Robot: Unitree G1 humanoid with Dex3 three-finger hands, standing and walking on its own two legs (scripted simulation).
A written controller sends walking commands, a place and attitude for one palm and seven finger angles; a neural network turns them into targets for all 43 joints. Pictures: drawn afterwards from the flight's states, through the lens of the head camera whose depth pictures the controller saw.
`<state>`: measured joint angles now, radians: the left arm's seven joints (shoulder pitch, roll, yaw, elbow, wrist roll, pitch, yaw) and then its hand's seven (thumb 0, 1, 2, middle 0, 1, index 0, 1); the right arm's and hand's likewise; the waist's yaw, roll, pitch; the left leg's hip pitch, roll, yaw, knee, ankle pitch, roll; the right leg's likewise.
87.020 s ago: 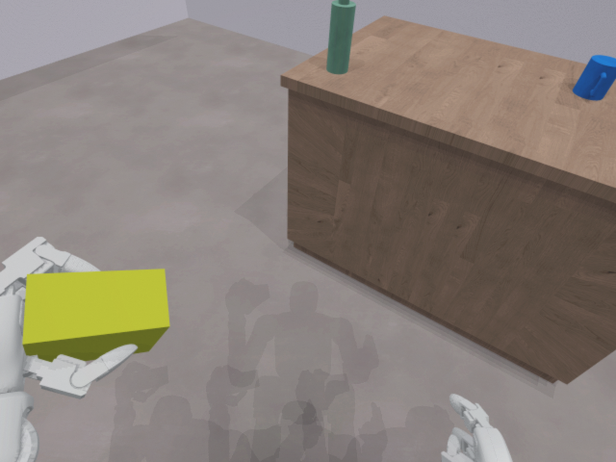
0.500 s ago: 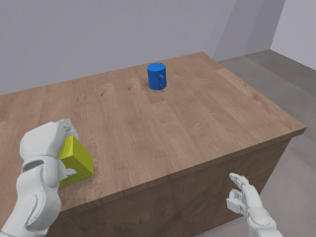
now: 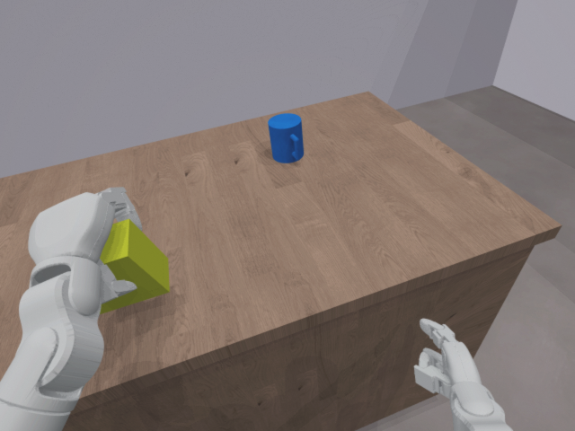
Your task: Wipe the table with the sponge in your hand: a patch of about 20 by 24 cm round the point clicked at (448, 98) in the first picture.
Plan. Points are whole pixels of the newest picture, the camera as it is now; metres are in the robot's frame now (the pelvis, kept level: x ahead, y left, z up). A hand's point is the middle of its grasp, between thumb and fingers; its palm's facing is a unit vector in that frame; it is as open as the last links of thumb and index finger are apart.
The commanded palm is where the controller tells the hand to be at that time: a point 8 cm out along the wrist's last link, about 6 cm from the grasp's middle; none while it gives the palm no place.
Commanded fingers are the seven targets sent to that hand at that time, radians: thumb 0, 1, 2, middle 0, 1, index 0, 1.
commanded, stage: lift the sponge slowly off the table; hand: left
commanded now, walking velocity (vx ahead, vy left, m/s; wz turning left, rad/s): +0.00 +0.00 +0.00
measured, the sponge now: (118, 275) +0.25 +0.28 +0.13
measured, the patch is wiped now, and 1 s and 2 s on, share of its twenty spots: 1.00 1.00 1.00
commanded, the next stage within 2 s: bring the sponge back beside the body in 0.50 s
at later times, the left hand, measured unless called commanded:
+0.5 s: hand (102, 222) +0.26 +0.26 +0.22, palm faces +0.37 -0.21 -0.91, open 9.8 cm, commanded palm +0.20 +0.28 +0.28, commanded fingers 0.00 0.10 1.30 -1.20 -1.60 -1.20 -1.60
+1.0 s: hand (84, 246) +0.24 +0.28 +0.20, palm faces +0.34 -0.20 -0.92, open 9.8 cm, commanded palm +0.18 +0.28 +0.27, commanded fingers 0.00 0.10 1.30 -1.20 -1.60 -1.20 -1.60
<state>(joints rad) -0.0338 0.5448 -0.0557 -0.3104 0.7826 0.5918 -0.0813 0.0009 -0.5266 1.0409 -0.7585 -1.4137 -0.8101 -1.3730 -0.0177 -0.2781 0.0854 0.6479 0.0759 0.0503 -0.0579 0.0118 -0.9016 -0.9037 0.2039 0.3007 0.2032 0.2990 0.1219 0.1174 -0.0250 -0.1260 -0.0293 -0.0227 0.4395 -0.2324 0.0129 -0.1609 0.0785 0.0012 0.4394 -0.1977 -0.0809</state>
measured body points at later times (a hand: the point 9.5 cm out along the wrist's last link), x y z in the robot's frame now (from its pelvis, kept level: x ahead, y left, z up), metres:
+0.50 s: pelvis -0.01 +0.01 +0.00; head -0.05 -0.03 +0.45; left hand +0.24 +0.27 +0.27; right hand +0.27 -0.16 -0.05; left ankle +0.01 +0.12 -0.74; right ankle +0.03 -0.07 -0.74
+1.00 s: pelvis -0.01 +0.01 +0.00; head -0.05 -0.04 +0.45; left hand +0.21 +0.29 +0.25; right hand +0.27 -0.16 -0.05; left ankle +0.01 +0.12 -0.74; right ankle +0.03 -0.07 -0.74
